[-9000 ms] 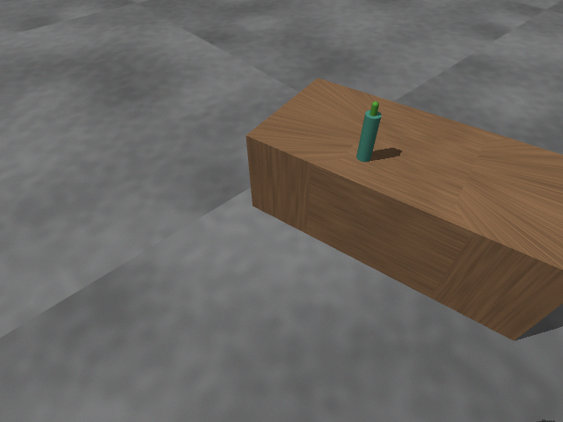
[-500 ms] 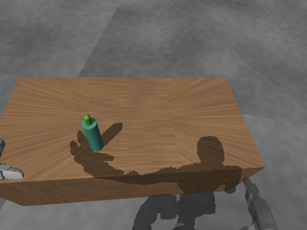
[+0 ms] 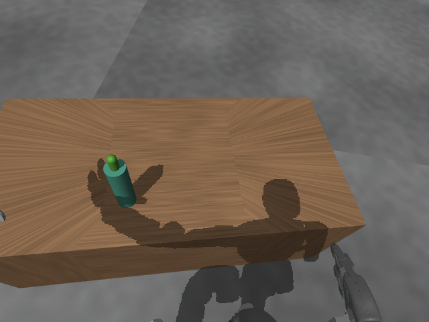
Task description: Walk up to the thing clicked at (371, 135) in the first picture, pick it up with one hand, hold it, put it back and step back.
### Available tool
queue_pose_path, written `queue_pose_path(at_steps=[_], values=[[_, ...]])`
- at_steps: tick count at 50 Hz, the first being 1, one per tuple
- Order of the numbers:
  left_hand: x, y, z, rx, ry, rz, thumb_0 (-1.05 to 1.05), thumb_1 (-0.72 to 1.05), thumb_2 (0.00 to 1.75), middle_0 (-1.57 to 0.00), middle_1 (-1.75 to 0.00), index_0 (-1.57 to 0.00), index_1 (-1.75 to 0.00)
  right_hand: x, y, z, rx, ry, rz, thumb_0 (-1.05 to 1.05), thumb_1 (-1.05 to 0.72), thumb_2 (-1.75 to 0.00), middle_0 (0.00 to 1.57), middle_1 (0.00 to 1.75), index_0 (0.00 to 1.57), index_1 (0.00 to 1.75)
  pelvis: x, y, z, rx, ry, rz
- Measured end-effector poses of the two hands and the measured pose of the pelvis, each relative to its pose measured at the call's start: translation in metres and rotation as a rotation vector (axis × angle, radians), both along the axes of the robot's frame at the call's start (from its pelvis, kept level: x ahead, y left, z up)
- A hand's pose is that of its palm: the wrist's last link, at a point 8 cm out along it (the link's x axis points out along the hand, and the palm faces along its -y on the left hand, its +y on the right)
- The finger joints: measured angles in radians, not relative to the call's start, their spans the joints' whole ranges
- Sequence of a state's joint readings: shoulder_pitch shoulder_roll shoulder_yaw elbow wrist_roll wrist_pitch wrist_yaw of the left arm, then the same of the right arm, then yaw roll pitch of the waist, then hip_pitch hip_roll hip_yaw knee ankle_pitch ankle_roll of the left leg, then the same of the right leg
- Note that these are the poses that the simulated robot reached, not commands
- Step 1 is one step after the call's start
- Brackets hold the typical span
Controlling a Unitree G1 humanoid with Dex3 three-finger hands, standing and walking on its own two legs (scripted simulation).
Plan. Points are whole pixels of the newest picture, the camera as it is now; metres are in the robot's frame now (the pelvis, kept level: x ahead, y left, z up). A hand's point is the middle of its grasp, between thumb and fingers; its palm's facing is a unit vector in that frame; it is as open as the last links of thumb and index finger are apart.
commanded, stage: go down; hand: left
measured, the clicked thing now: (120, 181) +0.51 +0.19 -0.19
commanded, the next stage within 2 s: approach in 0.44 s
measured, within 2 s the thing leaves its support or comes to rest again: neither
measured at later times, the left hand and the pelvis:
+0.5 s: hand out of the picture +0.40 +0.37 +0.06, palm faces +0.20 -0.98 -0.05, open 17.5 cm; pelvis +0.00 +0.00 -0.01, yaw +0 degrees
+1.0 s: hand (46, 186) +0.44 +0.31 -0.07, palm faces +0.17 -0.98 +0.07, open 17.6 cm; pelvis -0.03 +0.00 -0.06, yaw -1 degrees
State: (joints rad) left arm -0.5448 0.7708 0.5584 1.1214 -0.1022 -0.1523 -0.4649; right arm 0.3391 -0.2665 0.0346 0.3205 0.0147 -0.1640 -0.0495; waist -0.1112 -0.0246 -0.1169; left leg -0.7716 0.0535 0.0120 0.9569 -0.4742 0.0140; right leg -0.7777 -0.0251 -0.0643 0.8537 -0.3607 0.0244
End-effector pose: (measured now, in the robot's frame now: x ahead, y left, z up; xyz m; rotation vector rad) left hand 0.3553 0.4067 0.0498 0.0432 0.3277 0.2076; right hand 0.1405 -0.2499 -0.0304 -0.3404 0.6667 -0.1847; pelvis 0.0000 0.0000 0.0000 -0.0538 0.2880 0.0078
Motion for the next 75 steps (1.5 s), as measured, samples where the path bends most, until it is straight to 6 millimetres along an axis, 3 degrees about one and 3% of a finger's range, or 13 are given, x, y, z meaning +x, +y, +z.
queue_pose_path(at_steps=[14,30,35,43,53,59,68,75], values=[[0.008,0.007,0.006,-0.009,-0.040,0.000,-0.01,-0.55,0.07,-0.06,-0.04,-0.05,-0.04,0.010,0.000,0.008,-0.022,-0.031,0.016,-0.01,0.53,-0.06,0.05,0.05,0.06,0.05,0.005,0.002,-0.003,-0.006,0.007,0.004],[0.020,0.011,0.017,-0.017,-0.095,0.007,-0.01,-0.56,0.08,-0.06,-0.04,-0.05,-0.05,0.000,-0.003,0.011,-0.038,-0.039,0.025,-0.01,0.54,-0.06,0.05,0.05,0.06,0.05,-0.005,-0.001,-0.007,-0.007,0.020,0.004],[0.025,0.010,0.010,-0.035,-0.128,0.005,-0.01,-0.55,0.05,-0.06,-0.04,-0.05,-0.04,-0.004,-0.003,0.001,-0.040,-0.018,0.029,-0.01,0.55,-0.05,0.05,0.05,0.06,0.05,-0.009,-0.001,-0.013,-0.010,0.043,0.006],[0.039,-0.013,-0.041,-0.084,-0.230,-0.017,-0.01,-0.55,0.02,-0.06,-0.03,-0.05,-0.03,-0.004,-0.001,-0.010,-0.078,-0.029,0.064,-0.01,0.56,-0.05,0.05,0.05,0.06,0.05,-0.022,-0.002,-0.035,-0.018,0.105,0.004],[0.059,-0.054,-0.155,-0.104,-0.216,-0.025,-0.01,-0.57,0.03,-0.07,-0.04,-0.05,-0.04,-0.018,-0.014,-0.011,-0.235,-0.044,0.094,-0.01,0.55,-0.05,0.06,0.05,0.06,0.05,-0.037,-0.004,-0.078,-0.036,0.199,-0.007],[0.075,-0.082,-0.206,-0.100,-0.222,-0.047,-0.01,-0.58,0.03,-0.07,-0.04,-0.05,-0.05,-0.028,-0.012,-0.026,-0.285,-0.023,0.109,-0.01,0.53,-0.06,0.06,0.05,0.06,0.05,-0.046,-0.005,-0.108,-0.048,0.254,-0.011],[0.091,-0.122,-0.253,-0.090,-0.250,-0.080,-0.01,-0.57,0.02,-0.07,-0.05,-0.05,-0.05,-0.036,-0.005,-0.042,-0.312,-0.073,0.124,-0.01,0.51,-0.06,0.06,0.05,0.06,0.05,-0.058,-0.005,-0.147,-0.053,0.298,-0.021],[0.094,-0.139,-0.258,-0.070,-0.276,-0.067,-0.01,-0.54,0.01,-0.07,-0.05,-0.06,-0.04,-0.047,-0.009,-0.037,-0.339,-0.088,0.107,-0.01,0.52,-0.06,0.06,0.05,0.06,0.05,-0.064,-0.008,-0.160,-0.045,0.300,-0.022]])
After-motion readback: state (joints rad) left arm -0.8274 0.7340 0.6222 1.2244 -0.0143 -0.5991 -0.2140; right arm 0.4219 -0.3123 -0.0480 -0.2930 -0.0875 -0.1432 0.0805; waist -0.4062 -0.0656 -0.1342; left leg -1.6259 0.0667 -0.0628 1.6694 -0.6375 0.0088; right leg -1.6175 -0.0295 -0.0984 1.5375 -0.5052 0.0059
